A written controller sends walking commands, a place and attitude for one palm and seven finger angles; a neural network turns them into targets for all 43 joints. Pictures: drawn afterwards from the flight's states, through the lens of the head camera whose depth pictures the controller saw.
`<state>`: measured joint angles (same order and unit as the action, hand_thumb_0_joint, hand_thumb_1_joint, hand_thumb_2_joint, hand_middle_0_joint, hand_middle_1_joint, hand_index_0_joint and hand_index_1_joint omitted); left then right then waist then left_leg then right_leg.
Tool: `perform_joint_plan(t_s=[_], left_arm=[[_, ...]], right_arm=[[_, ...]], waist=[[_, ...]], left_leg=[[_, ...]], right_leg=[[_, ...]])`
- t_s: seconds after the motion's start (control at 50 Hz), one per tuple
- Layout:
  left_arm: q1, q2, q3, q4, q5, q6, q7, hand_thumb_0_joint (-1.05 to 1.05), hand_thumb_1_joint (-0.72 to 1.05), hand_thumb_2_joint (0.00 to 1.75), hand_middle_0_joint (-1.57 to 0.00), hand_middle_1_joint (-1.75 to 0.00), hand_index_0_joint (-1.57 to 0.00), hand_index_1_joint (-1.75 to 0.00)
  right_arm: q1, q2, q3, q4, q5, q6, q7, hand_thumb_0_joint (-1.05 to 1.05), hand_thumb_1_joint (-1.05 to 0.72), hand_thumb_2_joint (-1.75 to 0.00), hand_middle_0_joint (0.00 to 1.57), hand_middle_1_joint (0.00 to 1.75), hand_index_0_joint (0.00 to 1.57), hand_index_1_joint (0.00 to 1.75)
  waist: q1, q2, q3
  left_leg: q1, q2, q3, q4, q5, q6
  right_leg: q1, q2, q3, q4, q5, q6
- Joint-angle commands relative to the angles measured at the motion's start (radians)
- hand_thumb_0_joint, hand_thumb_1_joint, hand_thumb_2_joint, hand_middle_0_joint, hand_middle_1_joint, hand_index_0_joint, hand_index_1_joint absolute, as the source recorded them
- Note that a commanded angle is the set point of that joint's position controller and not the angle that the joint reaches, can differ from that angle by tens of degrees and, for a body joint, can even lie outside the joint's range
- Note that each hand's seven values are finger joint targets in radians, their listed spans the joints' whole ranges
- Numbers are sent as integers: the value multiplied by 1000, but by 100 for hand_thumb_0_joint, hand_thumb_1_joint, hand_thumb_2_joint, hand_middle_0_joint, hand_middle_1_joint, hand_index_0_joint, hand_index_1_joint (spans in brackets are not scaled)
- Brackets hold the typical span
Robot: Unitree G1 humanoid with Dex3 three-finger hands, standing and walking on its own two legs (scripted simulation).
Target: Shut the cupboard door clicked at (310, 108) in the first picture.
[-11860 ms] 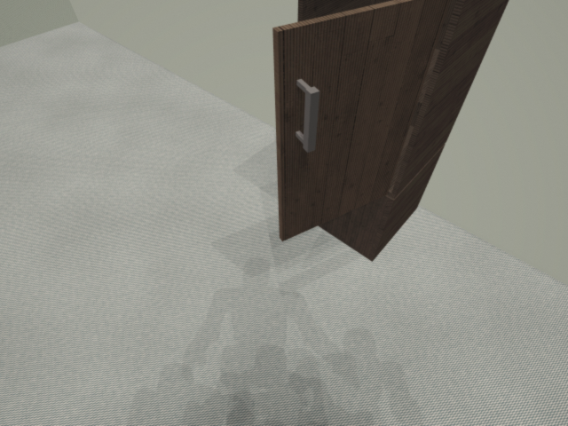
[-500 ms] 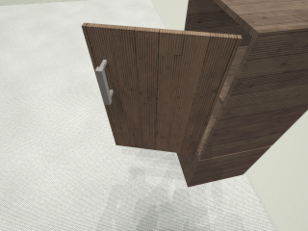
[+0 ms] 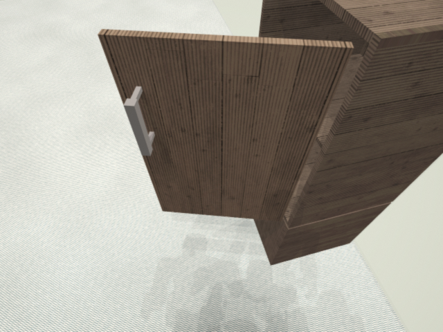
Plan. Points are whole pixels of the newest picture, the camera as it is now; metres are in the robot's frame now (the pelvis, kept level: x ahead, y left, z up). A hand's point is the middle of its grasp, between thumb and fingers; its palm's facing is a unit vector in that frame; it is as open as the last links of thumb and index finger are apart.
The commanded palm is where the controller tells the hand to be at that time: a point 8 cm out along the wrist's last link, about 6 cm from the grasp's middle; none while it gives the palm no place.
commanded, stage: come to a stop and stand still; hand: left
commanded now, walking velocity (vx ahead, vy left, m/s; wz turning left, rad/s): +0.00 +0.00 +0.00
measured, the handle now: (142, 122) +0.47 +0.19 +0.10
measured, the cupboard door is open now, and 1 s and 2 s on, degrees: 70 70 70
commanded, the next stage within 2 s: look again from close up in 0.56 s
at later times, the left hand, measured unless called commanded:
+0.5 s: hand out of the picture +0.01 +0.17 -0.16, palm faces -0.01 -0.98 -0.22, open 7.4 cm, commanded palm none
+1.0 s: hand out of the picture +0.00 +0.17 -0.16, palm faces +0.02 -0.97 -0.22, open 7.4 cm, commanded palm none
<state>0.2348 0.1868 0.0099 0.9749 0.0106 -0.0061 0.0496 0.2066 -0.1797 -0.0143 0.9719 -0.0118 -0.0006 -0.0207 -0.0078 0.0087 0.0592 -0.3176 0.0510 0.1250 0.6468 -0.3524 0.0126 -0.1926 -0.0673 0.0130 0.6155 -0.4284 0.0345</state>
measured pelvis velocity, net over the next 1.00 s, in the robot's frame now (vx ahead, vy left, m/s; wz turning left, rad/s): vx -0.02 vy -0.02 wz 0.01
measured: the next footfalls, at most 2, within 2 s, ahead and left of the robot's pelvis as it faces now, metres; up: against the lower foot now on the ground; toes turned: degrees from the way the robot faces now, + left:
none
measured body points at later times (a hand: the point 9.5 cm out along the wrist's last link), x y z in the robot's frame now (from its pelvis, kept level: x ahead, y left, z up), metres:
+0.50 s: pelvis -0.02 -0.02 +0.01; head +0.01 -0.02 +0.46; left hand +0.01 +0.22 -0.14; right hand +0.02 -0.26 -0.14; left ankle -0.01 +0.11 -0.72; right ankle -0.08 -0.16 -0.72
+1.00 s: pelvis -0.02 -0.02 +0.01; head +0.00 -0.02 +0.46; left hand +0.00 +0.22 -0.14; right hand +0.03 -0.26 -0.14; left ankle -0.01 +0.11 -0.72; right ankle -0.08 -0.16 -0.72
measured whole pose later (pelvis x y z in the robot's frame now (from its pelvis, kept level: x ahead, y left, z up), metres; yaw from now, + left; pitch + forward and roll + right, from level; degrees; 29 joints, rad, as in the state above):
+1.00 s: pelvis -0.02 -0.02 +0.01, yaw +1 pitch +0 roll +1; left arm 0.26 0.21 0.00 1.08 0.01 -0.01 0.03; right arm 0.19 -0.18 0.00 1.10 -0.01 -0.01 -0.01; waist 0.01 -0.02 0.04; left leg -0.23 0.06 0.11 0.48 -0.24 -0.02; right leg -0.11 -0.05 -0.01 0.47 -0.35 0.03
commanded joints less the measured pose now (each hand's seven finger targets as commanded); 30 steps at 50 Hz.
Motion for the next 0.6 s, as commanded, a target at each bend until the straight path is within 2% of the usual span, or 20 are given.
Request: perform_joint_plan(t_s=[0.0,0.04,0.06,0.14,0.2,0.4,0.5,0.52,0.58], left_arm=[[89,122,27,-54,5,8,6,0,90,90,-20,-30,-20,-30],[78,142,27,-61,9,4,3,0,90,90,-20,-30,-20,-30],[60,150,28,-63,9,6,3,0,90,90,-20,-30,-20,-30],[37,158,22,-69,9,6,-2,0,90,90,-20,-30,-20,-30],[18,165,19,-66,9,6,-6,0,90,90,-20,-30,-20,-30],[41,161,9,-11,5,0,-13,0,90,90,-20,-30,-20,-30],[65,156,7,21,5,-5,-15,0,90,90,-20,-30,-20,-30],[73,155,6,25,6,-8,-15,0,90,90,-20,-30,-20,-30],[82,155,5,44,4,-10,-15,0,90,90,-20,-30,-20,-30]], right_arm=[[43,-138,-35,-65,-7,-1,-8,0,-90,-90,20,30,20,30],[28,-123,-33,-70,-8,-1,-3,0,-90,-90,20,30,20,30],[30,-120,-31,-70,-7,-2,-1,0,-90,-90,20,30,20,30],[12,-125,-26,-64,-7,-1,4,0,-90,-90,20,30,20,30],[10,-127,-21,-54,-6,0,8,0,-90,-90,20,30,20,30],[21,-137,-8,5,-2,-9,8,0,-90,-90,20,30,20,30],[33,-135,-5,34,0,-13,5,0,-90,-90,20,30,20,30],[32,-130,-5,41,3,-14,4,0,-90,-90,20,30,20,30],[35,-135,-4,54,3,-15,2,0,-90,-90,20,30,20,30]], waist=[[11,19,-114],[8,-8,-110],[3,-15,-115],[6,-36,-93],[1,-47,-60],[8,-13,-39],[9,-13,-47],[12,-37,-37],[11,-23,-53]], left_leg=[[119,103,-112,-98,513,47],[100,69,-79,-79,424,26],[101,62,-78,-88,405,21],[106,59,-73,-113,339,16],[104,55,-77,-147,259,11],[139,63,-85,-203,238,9],[153,65,-85,-208,261,9],[153,67,-82,-206,266,11],[168,67,-80,-202,289,7]], right_leg=[[-42,0,-8,-41,374,-55],[-30,-29,23,-69,447,-63],[-30,-29,24,-67,449,-61],[-44,-29,31,-102,393,-55],[-69,-31,38,-142,301,-53],[-58,-29,34,-199,256,-49],[-41,-34,35,-215,283,-52],[-36,-35,31,-223,302,-51],[-29,-39,32,-221,338,-52]])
